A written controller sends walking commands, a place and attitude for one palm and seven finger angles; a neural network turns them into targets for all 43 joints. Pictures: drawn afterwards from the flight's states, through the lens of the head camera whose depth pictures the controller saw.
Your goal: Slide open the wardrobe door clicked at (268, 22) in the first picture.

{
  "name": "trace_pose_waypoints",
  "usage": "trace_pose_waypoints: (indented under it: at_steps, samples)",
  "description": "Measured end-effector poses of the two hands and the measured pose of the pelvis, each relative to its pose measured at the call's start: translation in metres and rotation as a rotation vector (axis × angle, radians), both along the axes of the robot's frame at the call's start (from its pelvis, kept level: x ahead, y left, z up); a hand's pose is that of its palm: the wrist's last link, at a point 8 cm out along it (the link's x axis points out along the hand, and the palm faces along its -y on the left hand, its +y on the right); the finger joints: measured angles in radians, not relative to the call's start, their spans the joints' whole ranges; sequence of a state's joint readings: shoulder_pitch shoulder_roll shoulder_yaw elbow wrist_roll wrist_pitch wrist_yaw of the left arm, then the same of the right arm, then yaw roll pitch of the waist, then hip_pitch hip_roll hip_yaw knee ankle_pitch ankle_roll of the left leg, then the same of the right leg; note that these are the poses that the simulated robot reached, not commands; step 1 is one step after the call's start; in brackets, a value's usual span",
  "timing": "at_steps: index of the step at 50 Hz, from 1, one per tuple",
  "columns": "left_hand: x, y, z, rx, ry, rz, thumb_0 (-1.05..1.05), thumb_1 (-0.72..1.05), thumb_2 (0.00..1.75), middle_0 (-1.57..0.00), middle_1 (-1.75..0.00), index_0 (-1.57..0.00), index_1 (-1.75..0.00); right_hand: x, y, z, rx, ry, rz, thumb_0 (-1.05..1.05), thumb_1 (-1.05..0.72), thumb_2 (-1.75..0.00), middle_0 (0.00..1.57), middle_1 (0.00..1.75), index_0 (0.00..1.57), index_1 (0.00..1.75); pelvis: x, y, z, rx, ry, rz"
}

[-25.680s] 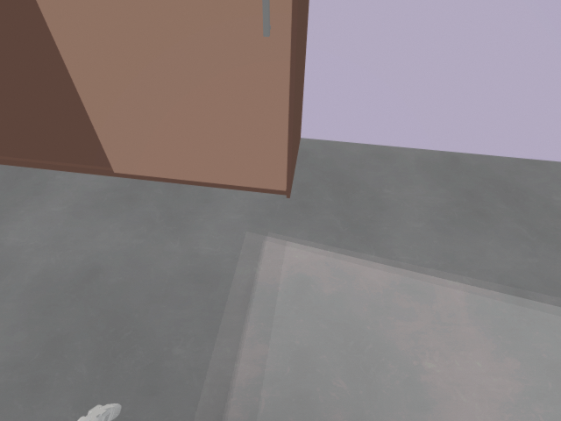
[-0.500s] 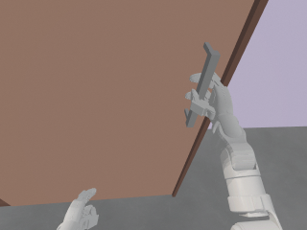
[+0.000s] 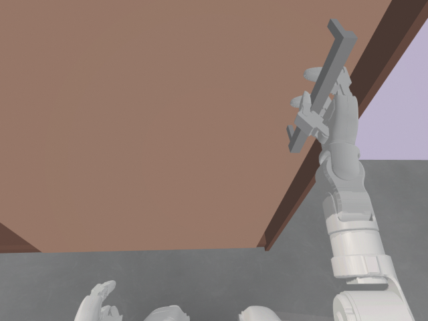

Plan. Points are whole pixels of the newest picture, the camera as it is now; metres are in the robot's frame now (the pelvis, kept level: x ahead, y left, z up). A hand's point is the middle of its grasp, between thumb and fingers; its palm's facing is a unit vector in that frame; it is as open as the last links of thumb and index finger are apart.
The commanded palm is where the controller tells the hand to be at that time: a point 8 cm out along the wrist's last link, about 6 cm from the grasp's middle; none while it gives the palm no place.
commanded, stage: step sideways, sliding the door along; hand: right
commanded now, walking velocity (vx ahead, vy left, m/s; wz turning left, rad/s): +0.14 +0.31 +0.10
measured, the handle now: (311, 95) +0.46 -0.14 +0.19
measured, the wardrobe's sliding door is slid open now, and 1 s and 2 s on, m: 0.05 0.32 0.61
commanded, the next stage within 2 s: none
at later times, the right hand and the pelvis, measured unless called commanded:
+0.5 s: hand (243, 112) +0.41 -0.02 +0.18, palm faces +0.23 +0.97 -0.08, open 6.2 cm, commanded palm +0.37 +0.00 +0.19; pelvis +0.05 +0.16 +0.00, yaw -1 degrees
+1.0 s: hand (137, 112) +0.39 +0.15 +0.18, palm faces +0.08 +1.00 -0.05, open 6.0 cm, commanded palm +0.36 +0.15 +0.17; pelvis +0.05 +0.28 +0.01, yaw +1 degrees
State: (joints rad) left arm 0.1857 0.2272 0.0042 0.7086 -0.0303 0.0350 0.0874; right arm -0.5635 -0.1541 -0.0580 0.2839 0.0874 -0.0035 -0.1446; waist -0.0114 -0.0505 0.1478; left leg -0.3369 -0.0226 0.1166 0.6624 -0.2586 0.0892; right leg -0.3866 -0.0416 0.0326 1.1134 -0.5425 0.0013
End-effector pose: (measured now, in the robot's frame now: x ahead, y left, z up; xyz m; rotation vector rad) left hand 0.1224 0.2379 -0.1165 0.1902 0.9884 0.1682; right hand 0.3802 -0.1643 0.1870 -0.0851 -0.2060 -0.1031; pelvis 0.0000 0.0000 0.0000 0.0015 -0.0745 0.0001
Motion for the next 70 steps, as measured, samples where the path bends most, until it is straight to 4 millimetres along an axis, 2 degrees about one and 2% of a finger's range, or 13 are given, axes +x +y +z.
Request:
trace_pose_waypoints:
  at_steps: [9,18,24,29,33,39,44,49,52,57,61,64,70]
  samples:
    - [0.045,0.029,0.021,0.063,-0.099,-0.057,0.01,0.91,0.9,-0.2,-0.3,-0.2,-0.3,0.003,0.024,-0.007,0.037,-0.096,0.054,-0.01,-0.78,-0.86,0.42,1.4,0.2,1.38,0.006,0.025,-0.001,-0.012,0.019,0.003]
    - [0.094,0.032,0.04,-0.061,-0.113,-0.193,0.01,0.9,0.9,-0.2,-0.3,-0.21,-0.3,0.0,0.059,-0.006,0.036,-0.089,0.024,-0.01,-0.77,-0.87,0.44,1.41,0.23,1.39,0.028,0.087,0.021,0.077,0.042,0.026]
    - [0.139,0.07,0.026,-0.147,-0.224,-0.263,0.01,0.9,0.9,-0.2,-0.3,-0.21,-0.3,-0.003,0.091,-0.007,-0.026,-0.122,-0.092,-0.03,-0.76,-0.87,0.45,1.41,0.19,1.36,0.046,0.15,-0.002,0.046,0.021,-0.01]
    - [0.163,0.118,0.021,-0.099,-0.274,-0.208,0.01,0.9,0.9,-0.2,-0.3,-0.21,-0.3,-0.006,0.122,-0.006,-0.016,-0.105,-0.133,-0.03,-0.76,-0.86,0.45,1.41,0.19,1.35,0.045,0.164,0.0,0.027,0.049,-0.039]
    - [0.159,0.148,0.029,-0.015,-0.266,-0.175,0.01,0.91,0.9,-0.2,-0.3,-0.2,-0.3,-0.008,0.146,-0.008,0.017,-0.137,-0.06,-0.01,-0.77,-0.85,0.45,1.41,0.18,1.32,0.044,0.169,-0.001,0.046,0.058,-0.053]
    - [0.131,0.173,0.049,-0.018,-0.157,-0.216,0.01,0.91,0.9,-0.19,-0.3,-0.2,-0.3,-0.01,0.185,-0.01,0.051,-0.144,0.038,0.0,-0.79,-0.83,0.45,1.41,0.18,1.26,0.047,0.199,0.016,0.068,0.047,-0.025]
    - [0.121,0.192,0.057,-0.044,-0.15,-0.221,0.01,0.91,0.9,-0.2,-0.3,-0.2,-0.3,-0.012,0.221,-0.008,0.055,-0.117,0.079,0.0,-0.78,-0.84,0.45,1.41,0.22,1.3,0.05,0.227,0.026,0.087,0.051,0.007]
    - [0.127,0.216,0.05,-0.109,-0.225,-0.197,0.01,0.9,0.9,-0.2,-0.3,-0.21,-0.3,-0.015,0.258,-0.007,0.02,-0.115,0.056,-0.01,-0.77,-0.85,0.45,1.41,0.24,1.34,0.051,0.269,0.019,0.069,0.034,0.028]
    - [0.136,0.236,0.036,-0.162,-0.284,-0.191,0.01,0.9,0.9,-0.2,-0.3,-0.21,-0.3,-0.017,0.283,-0.008,-0.01,-0.138,0.005,-0.02,-0.76,-0.86,0.45,1.41,0.21,1.34,0.053,0.299,0.002,0.033,0.03,0.02]
    - [0.136,0.277,0.032,-0.129,-0.297,-0.139,0.01,0.91,0.9,-0.2,-0.3,-0.21,-0.3,-0.023,0.324,-0.006,0.005,-0.102,0.005,-0.01,-0.79,-0.86,0.45,1.41,0.17,1.34,0.038,0.317,0.008,-0.008,0.057,0.037]
    - [0.115,0.308,0.042,-0.063,-0.252,-0.096,0.01,0.91,0.9,-0.2,-0.3,-0.2,-0.3,-0.023,0.349,-0.007,0.022,-0.114,0.086,0.0,-0.79,-0.84,0.44,1.41,0.19,1.35,0.026,0.328,0.016,-0.027,0.077,0.032]
    - [0.094,0.33,0.045,0.004,-0.226,-0.056,0.01,0.91,0.9,-0.2,-0.3,-0.2,-0.3,-0.021,0.365,-0.01,0.032,-0.158,0.17,-0.01,-0.77,-0.83,0.44,1.41,0.21,1.35,0.018,0.334,0.009,-0.006,0.088,0.041]
    - [0.038,0.361,0.05,0.027,-0.126,0.011,0.01,0.91,0.9,-0.19,-0.3,-0.2,-0.3,-0.019,0.398,-0.008,0.025,-0.152,0.253,0.01,-0.73,-0.83,0.45,1.41,0.24,1.36,0.003,0.357,0.016,0.034,0.044,0.082]
